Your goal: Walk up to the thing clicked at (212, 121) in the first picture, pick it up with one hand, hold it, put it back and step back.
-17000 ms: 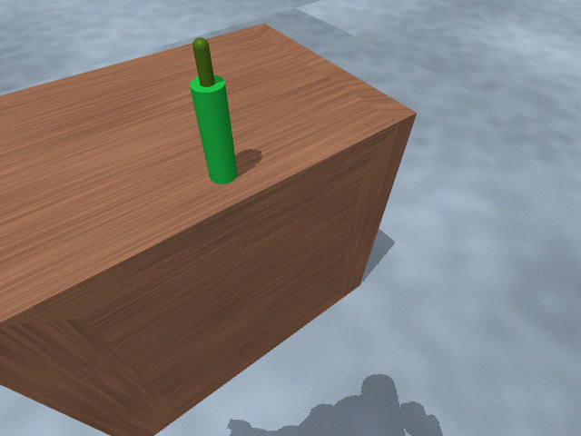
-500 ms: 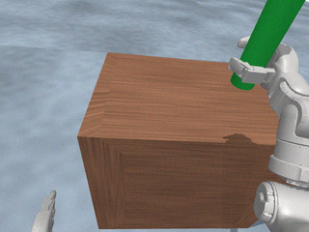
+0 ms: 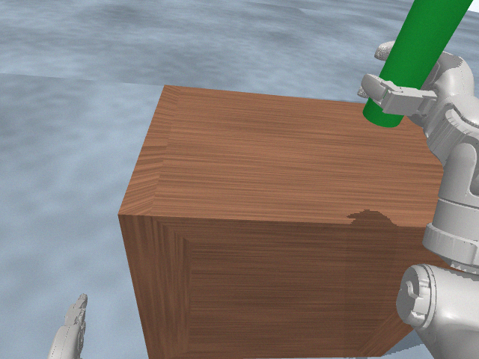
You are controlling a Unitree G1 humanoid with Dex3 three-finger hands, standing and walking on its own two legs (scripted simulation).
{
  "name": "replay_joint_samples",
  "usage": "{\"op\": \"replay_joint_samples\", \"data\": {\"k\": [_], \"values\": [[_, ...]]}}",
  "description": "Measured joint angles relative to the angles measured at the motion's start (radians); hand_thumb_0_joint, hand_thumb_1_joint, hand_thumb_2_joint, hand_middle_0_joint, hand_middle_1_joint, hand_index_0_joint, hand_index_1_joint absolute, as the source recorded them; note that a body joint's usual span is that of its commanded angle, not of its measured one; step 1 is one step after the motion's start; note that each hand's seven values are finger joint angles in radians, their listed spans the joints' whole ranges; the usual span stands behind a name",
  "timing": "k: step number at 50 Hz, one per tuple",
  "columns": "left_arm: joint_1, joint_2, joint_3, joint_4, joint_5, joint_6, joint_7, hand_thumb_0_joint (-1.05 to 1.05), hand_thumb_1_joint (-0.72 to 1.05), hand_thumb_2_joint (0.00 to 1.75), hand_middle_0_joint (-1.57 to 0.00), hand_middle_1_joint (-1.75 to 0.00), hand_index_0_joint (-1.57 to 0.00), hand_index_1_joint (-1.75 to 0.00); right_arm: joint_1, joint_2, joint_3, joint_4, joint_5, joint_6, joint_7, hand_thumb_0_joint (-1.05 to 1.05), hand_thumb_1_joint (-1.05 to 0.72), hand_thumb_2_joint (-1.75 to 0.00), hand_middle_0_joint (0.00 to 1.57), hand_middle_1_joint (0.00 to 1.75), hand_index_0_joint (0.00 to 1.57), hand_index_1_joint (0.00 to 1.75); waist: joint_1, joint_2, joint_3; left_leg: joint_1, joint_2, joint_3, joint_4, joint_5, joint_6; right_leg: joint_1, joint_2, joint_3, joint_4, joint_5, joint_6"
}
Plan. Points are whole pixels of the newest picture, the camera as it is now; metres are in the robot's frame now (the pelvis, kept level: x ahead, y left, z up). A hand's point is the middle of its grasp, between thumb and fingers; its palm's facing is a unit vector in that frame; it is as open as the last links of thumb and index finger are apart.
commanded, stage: hold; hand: right
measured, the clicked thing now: (430, 24) +0.34 -0.18 +0.42
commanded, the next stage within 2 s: crouch in 1.74 s
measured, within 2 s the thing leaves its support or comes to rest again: neither
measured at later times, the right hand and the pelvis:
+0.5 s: hand (391, 94) +0.33 -0.17 +0.34, palm faces +0.17 +0.99 -0.01, open 7.2 cm; pelvis -0.01 +0.00 +0.00, yaw +0 degrees
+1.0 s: hand (391, 102) +0.32 -0.17 +0.33, palm faces +0.16 +0.99 -0.01, open 7.2 cm; pelvis -0.02 +0.00 +0.00, yaw +0 degrees
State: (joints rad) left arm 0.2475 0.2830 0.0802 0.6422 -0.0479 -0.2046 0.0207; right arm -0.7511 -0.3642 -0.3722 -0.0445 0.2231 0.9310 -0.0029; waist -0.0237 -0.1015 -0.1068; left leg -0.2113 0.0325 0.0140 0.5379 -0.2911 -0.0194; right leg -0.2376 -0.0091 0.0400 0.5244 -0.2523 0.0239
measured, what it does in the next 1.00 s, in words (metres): stands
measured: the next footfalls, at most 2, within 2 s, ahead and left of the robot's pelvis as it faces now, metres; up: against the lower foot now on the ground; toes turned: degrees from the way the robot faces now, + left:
none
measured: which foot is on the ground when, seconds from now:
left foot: down 0.00-1.00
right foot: down 0.00-1.00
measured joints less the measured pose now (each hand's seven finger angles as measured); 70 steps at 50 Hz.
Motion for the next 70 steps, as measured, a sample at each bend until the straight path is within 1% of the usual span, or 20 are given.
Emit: {"op": "replay_joint_samples", "data": {"k": [3,7,13,16,21,27,31,35,39,46,50,61,67,70], "values": [[0.002,0.004,-0.003,-0.003,0.000,0.000,0.001,-0.01,-0.55,0.05,-0.05,-0.05,-0.05,-0.06,-0.010,-0.005,0.003,0.007,-0.004,0.003,0.003,-0.02,0.08,-1.16,0.88,1.11,0.90,1.12,0.000,0.001,-0.002,-0.002,0.000,0.001,0.000,0.001,0.000,-0.002,0.000,0.001,0.000,0.002,0.000],[0.005,0.003,-0.013,-0.007,-0.002,-0.004,-0.002,-0.01,-0.55,0.05,-0.05,-0.05,-0.05,-0.06,-0.011,-0.003,0.006,0.007,-0.001,0.013,0.011,-0.02,0.08,-1.16,0.88,1.11,0.90,1.12,-0.001,0.004,-0.005,-0.001,-0.002,0.001,-0.001,0.004,0.001,0.000,-0.002,0.001,-0.001,0.004,0.002],[-0.005,-0.002,-0.004,0.003,0.001,-0.012,-0.006,-0.01,-0.54,0.05,-0.05,-0.05,-0.05,-0.06,0.007,-0.002,0.003,0.006,0.003,0.025,0.013,-0.02,0.08,-1.16,0.88,1.11,0.90,1.12,0.002,-0.002,-0.005,-0.003,-0.002,0.000,0.001,0.008,0.002,-0.002,-0.002,0.000,0.000,0.008,0.002],[0.000,0.002,-0.001,0.002,0.000,-0.017,-0.005,-0.01,-0.54,0.05,-0.05,-0.05,-0.05,-0.06,0.017,0.000,-0.001,0.004,0.006,0.021,0.010,-0.02,0.08,-1.16,0.88,1.11,0.90,1.12,0.002,-0.005,-0.002,-0.006,-0.002,-0.001,0.003,0.009,0.002,-0.004,-0.002,0.000,0.000,0.010,0.002],[0.010,0.001,-0.015,0.001,0.002,-0.019,0.001,-0.01,-0.54,0.05,-0.05,-0.05,-0.05,-0.06,0.026,0.003,0.000,-0.014,0.004,0.010,0.002,-0.02,0.08,-1.16,0.88,1.11,0.90,1.12,0.002,0.002,0.004,-0.013,-0.004,0.001,0.010,0.010,0.004,-0.010,-0.004,0.001,0.005,0.012,0.004],[0.002,0.002,-0.005,0.012,0.003,-0.022,0.007,-0.01,-0.54,0.05,-0.05,-0.05,-0.05,-0.06,0.035,0.005,0.004,-0.032,0.004,0.004,0.001,-0.02,0.08,-1.16,0.88,1.11,0.90,1.12,0.002,0.003,0.002,-0.013,-0.006,0.000,0.013,0.011,0.005,-0.010,-0.005,0.001,0.008,0.013,0.005],[-0.002,0.009,-0.012,0.003,0.001,-0.022,0.013,-0.01,-0.54,0.05,-0.05,-0.05,-0.05,-0.06,0.037,0.004,0.006,-0.021,0.007,0.010,0.003,-0.02,0.08,-1.16,0.88,1.11,0.90,1.12,0.004,0.000,0.000,-0.010,-0.005,0.001,0.012,0.012,0.005,-0.008,-0.005,0.002,0.008,0.014,0.004],[-0.004,0.002,-0.013,-0.002,0.002,-0.031,0.013,-0.01,-0.54,0.04,-0.05,-0.05,-0.05,-0.05,0.051,0.002,0.001,-0.029,0.013,0.010,0.009,-0.02,0.08,-1.16,0.88,1.11,0.90,1.12,0.004,0.001,-0.002,-0.011,-0.006,0.000,0.013,0.013,0.005,-0.007,-0.006,0.000,0.006,0.015,0.005],[-0.001,-0.003,-0.010,0.003,0.003,-0.036,0.011,-0.01,-0.54,0.04,-0.05,-0.05,-0.05,-0.05,0.056,0.003,-0.001,-0.029,0.013,0.009,0.009,-0.02,0.08,-1.16,0.88,1.11,0.90,1.12,0.003,0.002,0.000,-0.011,-0.006,0.001,0.013,0.013,0.006,-0.007,-0.006,0.001,0.006,0.016,0.006],[0.007,-0.004,-0.016,0.000,0.004,-0.040,0.015,-0.01,-0.54,0.04,-0.05,-0.05,-0.05,-0.05,0.064,0.009,-0.001,-0.040,0.009,0.001,0.006,-0.02,0.08,-1.16,0.88,1.11,0.90,1.12,0.004,0.003,0.005,-0.015,-0.007,0.001,0.015,0.014,0.006,-0.012,-0.007,0.002,0.011,0.015,0.005],[0.001,-0.004,-0.007,0.008,0.006,-0.039,0.015,-0.01,-0.54,0.05,-0.05,-0.05,-0.05,-0.06,0.072,0.013,0.001,-0.055,0.010,-0.002,0.006,-0.02,0.08,-1.16,0.88,1.11,0.89,1.12,0.004,0.001,0.004,-0.014,-0.007,0.000,0.015,0.014,0.005,-0.012,-0.006,0.000,0.013,0.014,0.004],[-0.006,-0.004,-0.015,0.015,0.005,-0.036,0.019,-0.01,-0.54,0.05,-0.05,-0.05,-0.05,-0.06,0.043,0.004,0.006,-0.030,0.009,0.007,0.008,-0.02,0.08,-1.16,0.88,1.11,0.89,1.12,0.002,0.003,0.000,-0.009,-0.004,-0.001,0.013,0.014,0.002,-0.008,-0.004,0.000,0.013,0.013,0.002],[-0.001,-0.006,-0.012,0.004,0.005,-0.040,0.013,-0.01,-0.54,0.05,-0.05,-0.05,-0.05,-0.06,0.053,0.013,0.009,-0.038,0.010,0.016,0.008,-0.02,0.08,-1.16,0.88,1.11,0.89,1.12,0.002,0.002,0.002,-0.009,-0.004,-0.002,0.009,0.017,0.001,-0.009,-0.004,-0.001,0.011,0.015,0.001],[-0.005,-0.005,-0.013,0.014,0.004,-0.042,0.013,-0.01,-0.54,0.05,-0.05,-0.05,-0.05,-0.06,0.056,0.009,0.003,-0.036,0.014,0.012,0.006,-0.02,0.08,-1.16,0.88,1.11,0.89,1.12,0.004,0.001,0.003,-0.011,-0.004,-0.002,0.010,0.017,0.001,-0.011,-0.004,-0.002,0.012,0.014,0.001]]}}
